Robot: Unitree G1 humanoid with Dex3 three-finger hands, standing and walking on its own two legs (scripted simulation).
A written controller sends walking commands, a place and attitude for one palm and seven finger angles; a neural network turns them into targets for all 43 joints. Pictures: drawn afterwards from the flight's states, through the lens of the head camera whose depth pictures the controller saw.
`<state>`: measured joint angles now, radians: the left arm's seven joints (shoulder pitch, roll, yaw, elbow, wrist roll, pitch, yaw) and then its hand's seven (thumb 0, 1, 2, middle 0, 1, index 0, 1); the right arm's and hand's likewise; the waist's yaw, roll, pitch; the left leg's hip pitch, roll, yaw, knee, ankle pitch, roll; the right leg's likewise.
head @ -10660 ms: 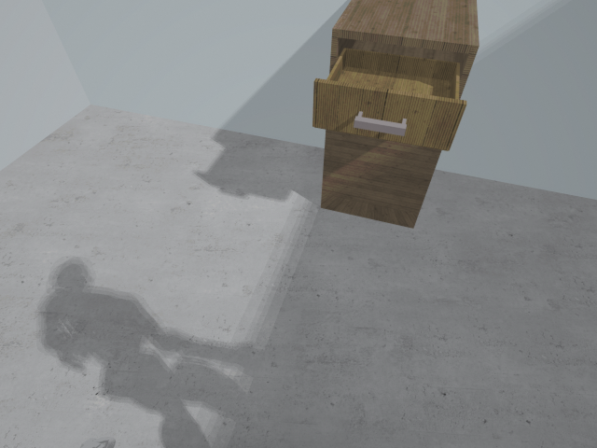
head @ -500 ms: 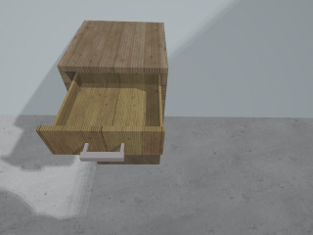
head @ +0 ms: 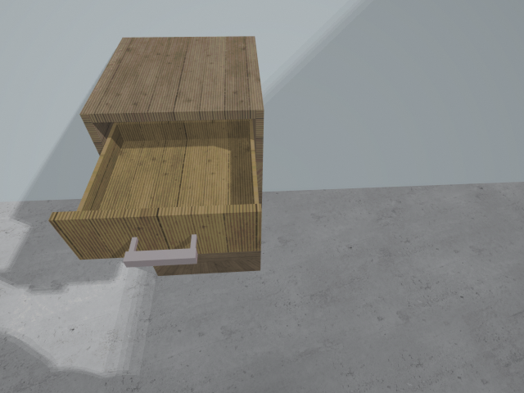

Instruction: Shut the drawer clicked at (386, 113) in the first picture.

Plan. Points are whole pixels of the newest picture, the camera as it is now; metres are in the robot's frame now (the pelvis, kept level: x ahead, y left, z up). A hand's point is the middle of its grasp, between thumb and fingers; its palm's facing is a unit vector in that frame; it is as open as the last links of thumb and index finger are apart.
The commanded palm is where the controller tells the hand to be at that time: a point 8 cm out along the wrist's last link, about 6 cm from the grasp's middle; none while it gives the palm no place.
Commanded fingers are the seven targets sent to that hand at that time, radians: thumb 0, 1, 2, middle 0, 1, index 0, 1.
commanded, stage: look again from close up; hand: left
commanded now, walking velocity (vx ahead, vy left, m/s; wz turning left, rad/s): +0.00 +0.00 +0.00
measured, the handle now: (163, 249) +0.38 +0.22 -0.06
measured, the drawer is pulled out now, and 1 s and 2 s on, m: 0.30 0.30 0.30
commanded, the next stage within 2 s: shuffle to correct the standing spot in 0.48 s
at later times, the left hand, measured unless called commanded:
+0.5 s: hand out of the picture +0.03 +0.20 -0.18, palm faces +0.01 -0.98 -0.20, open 7.4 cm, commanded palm none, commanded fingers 0.00 0.90 0.90 -0.20 -0.30 -0.20 -0.30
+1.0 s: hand out of the picture +0.01 +0.18 -0.19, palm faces +0.10 -0.98 -0.19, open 7.4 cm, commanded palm none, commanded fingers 0.00 0.90 0.90 -0.20 -0.30 -0.20 -0.30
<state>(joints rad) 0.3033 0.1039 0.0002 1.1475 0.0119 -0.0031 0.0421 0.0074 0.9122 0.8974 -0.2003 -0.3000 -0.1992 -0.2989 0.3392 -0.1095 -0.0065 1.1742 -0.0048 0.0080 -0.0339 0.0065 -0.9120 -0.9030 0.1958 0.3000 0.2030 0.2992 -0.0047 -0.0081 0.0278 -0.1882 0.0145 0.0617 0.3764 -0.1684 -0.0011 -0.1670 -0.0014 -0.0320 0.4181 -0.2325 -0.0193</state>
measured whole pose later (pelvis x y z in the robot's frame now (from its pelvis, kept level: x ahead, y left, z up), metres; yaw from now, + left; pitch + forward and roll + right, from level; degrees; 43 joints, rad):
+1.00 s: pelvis +0.07 +0.02 -0.02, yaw +4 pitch +1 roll +0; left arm 0.39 0.16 0.01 1.10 0.03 -0.03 0.03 0.00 0.91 0.90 -0.20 -0.30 -0.20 -0.30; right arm 0.30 -0.14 0.01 1.11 -0.01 -0.01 -0.02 0.01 -0.91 -0.90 0.20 0.30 0.20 0.30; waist 0.00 -0.01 0.02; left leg -0.24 -0.02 0.01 0.61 -0.37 0.03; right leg -0.14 -0.04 -0.10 0.56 -0.42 0.00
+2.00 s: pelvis +0.09 -0.04 -0.01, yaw +7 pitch +0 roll +1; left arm 0.42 0.10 -0.04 1.11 0.02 -0.01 0.04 0.00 0.91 0.90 -0.20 -0.30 -0.20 -0.30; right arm 0.30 -0.15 -0.01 1.07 -0.02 0.01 -0.02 0.02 -0.93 -0.90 0.20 0.30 0.20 0.30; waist 0.00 0.01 0.04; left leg -0.24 0.02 0.13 0.49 -0.25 0.02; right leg -0.16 0.00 -0.09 0.51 -0.35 -0.04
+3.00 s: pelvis +0.08 -0.02 -0.03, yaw +11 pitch +6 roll +1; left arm 0.41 0.16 0.05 0.14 -0.16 -0.22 -0.01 0.02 0.93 0.90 -0.27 -0.38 -0.27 -0.38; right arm 0.28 -0.23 -0.02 0.77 0.01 -0.25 -0.02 0.01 -0.91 -0.90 0.20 0.30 0.21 0.30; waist -0.04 0.01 -0.08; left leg -0.47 -0.03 0.09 0.67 -0.30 0.04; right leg -0.40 -0.04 -0.06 0.72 -0.43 -0.02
